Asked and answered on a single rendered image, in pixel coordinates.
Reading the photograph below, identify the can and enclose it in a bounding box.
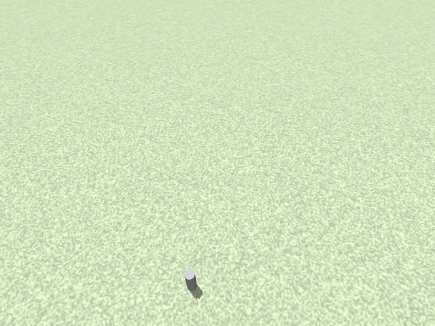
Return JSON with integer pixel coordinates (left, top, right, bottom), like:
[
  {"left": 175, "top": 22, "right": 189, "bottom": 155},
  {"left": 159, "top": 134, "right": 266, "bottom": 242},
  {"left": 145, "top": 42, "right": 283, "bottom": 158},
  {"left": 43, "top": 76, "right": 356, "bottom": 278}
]
[{"left": 184, "top": 269, "right": 197, "bottom": 291}]

